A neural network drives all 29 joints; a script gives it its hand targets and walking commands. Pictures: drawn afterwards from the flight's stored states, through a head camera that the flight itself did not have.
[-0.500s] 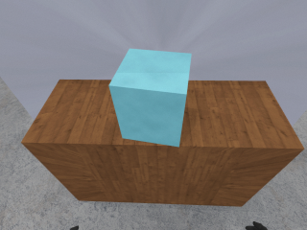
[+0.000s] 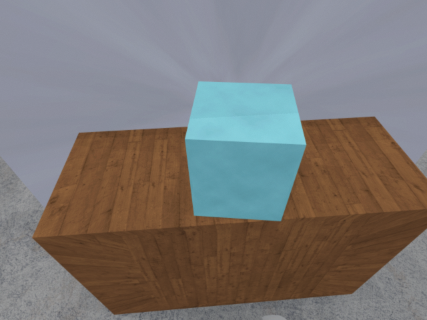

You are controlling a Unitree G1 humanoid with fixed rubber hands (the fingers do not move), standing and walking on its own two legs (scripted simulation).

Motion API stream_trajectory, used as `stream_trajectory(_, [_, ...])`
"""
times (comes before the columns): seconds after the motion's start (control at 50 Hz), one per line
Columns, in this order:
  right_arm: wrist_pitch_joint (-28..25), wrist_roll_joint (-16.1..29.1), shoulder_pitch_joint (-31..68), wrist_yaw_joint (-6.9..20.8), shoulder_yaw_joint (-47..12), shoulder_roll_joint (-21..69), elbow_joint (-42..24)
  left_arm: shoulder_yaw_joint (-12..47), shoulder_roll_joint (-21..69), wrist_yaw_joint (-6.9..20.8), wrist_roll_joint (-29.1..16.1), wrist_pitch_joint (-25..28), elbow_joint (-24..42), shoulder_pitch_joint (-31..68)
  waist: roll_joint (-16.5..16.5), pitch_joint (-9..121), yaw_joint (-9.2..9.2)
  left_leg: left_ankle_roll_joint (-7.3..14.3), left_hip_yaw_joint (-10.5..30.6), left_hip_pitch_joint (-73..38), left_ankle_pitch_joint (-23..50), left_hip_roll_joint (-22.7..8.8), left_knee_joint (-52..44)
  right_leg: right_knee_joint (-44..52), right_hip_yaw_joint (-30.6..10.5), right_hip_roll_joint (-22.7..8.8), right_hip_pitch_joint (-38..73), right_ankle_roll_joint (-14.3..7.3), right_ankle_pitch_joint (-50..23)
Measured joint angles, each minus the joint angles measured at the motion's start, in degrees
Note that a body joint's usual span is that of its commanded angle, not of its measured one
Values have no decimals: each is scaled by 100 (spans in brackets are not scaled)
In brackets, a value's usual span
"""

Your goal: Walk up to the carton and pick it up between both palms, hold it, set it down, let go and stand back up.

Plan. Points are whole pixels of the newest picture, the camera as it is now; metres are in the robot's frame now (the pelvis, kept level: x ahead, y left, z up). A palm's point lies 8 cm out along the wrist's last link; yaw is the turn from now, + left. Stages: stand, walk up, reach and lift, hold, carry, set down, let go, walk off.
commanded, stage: walk up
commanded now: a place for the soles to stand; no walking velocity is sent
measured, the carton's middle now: (240, 152) +0.48 -0.06 +0.05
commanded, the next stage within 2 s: none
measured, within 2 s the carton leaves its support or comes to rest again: neither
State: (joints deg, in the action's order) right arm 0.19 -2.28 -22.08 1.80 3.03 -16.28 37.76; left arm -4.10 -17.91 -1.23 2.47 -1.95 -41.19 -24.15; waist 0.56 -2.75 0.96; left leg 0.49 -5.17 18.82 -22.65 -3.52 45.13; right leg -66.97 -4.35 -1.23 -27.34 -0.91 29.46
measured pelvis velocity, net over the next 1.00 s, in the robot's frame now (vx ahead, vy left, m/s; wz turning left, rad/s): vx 0.10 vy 0.05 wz -0.29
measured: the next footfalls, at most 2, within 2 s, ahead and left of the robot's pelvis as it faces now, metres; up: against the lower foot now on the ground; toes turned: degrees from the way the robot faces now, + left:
right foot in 0.24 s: +0.15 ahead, -0.10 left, +0.00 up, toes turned -11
left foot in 0.46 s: +0.16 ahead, +0.12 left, +0.00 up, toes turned -10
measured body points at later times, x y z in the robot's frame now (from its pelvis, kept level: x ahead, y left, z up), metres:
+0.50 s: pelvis +0.09 +0.05 +0.00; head +0.13 +0.05 +0.45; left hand +0.26 +0.29 -0.10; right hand +0.16 -0.21 -0.11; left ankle +0.12 +0.18 -0.71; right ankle +0.14 -0.09 -0.71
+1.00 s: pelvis +0.10 +0.05 +0.01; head +0.11 +0.04 +0.46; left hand +0.29 +0.28 -0.08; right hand +0.16 -0.25 -0.08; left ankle +0.12 +0.18 -0.71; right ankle +0.12 -0.08 -0.71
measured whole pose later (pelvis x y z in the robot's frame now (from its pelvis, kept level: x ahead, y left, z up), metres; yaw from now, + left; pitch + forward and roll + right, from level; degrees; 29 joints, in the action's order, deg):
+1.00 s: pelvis +0.10 +0.05 +0.01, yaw -16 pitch -3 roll +1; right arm 1.7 0.0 -13.8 0.0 1.2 -18.1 33.9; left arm -1.6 -17.2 2.0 -0.1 -1.8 -37.8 -13.6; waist -0.2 -4.3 -0.7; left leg -1.4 -8.8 13.0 -20.6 -5.3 36.9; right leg -37.3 -7.0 3.0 -19.4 0.4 15.1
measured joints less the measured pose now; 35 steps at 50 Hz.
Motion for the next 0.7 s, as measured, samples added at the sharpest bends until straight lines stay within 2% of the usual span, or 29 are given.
stream_trajectory(0.08, [-30, -60, -257, -92, -62, 88, 332, 34, 68, 116, -17, 129, 288, 262, 101, 74, 161, 93, -275, -536, 63, 65, -625, 338, 346, 75, -225, 80, -499])
stream_trajectory(0.16, [-103, -55, -397, -150, -116, 64, 440, 84, 197, 182, -67, 250, 568, 535, 29, -21, 283, 96, -486, -883, 51, 96, -1012, 1619, 481, 74, -60, 56, -929])
stream_trajectory(0.24, [-57, 39, -431, -144, -227, -19, 334, 176, 299, 118, -46, 387, 826, 781, -143, -226, 264, 52, -633, -847, -402, -11, -529, 3011, 547, 193, 480, -117, -1894])
stream_trajectory(0.28, [32, 106, -276, -145, -276, -49, 281, 234, 345, 60, -10, 384, 858, 936, -283, -389, 172, -22, -481, -556, -667, -97, 253, 2725, 488, 316, 380, -116, -1647])
stream_trajectory(0.32, [188, 102, -84, -180, -303, -45, 188, 282, 371, -12, -62, 316, 858, 997, -302, -471, 68, -94, -131, -190, -1119, 57, 1125, 2566, 366, 326, 350, -95, -1459])
stream_trajectory(0.36, [259, 114, 109, -204, -292, -35, 82, 304, 401, -73, -80, 205, 812, 1000, -334, -475, -25, -145, 100, 76, -1200, 103, 1470, 2629, 275, 320, 399, -61, -1448])
stream_trajectory(0.42, [185, 163, 350, -210, -280, 24, -122, 295, 378, -79, -79, 62, 744, 977, -316, -417, -130, -223, 259, 121, -787, 5, 598, 2722, 160, 305, 408, 66, -1496])
stream_trajectory(0.46, [71, 168, 462, -201, -281, 71, -255, 288, 303, -25, -126, -7, 689, 1000, -218, -401, -161, -190, 278, -64, 20, 5, -343, 2540, 64, 264, 320, 158, -1407])
stream_trajectory(0.5, [1, 120, 572, -209, -307, 145, -278, 271, 223, 44, -201, -72, 561, 1045, -15, -393, -194, -130, 131, -113, 125, 110, -309, 2377, -97, 191, 304, 171, -1259])
stream_trajectory(0.54, [3, 145, 632, -215, -316, 149, -312, 253, 185, 81, -191, -121, 488, 1017, 4, -312, -183, -95, 93, -149, -4, 56, -230, 2271, -42, 247, 401, 120, -862])
stream_trajectory(0.58, [10, 167, 698, -225, -321, 147, -355, 223, 112, 129, -195, -105, 442, 990, 63, -248, -193, -91, 36, -222, -73, 8, -245, 2471, 49, 235, 635, 61, -1120])
stream_trajectory(0.64, [16, 207, 856, -195, -299, 63, -440, 205, 70, 201, -176, -29, 354, 1059, 47, -258, -192, -128, -10, -307, -54, -92, -335, 2747, 49, 299, 795, 194, -1239])
stream_trajectory(0.7, [27, 243, 948, -188, -262, -16, -509, 221, 46, 250, -207, -12, 338, 1147, 71, -241, -190, -102, -82, -403, 44, -88, -537, 2905, -12, 302, 851, 215, -1291])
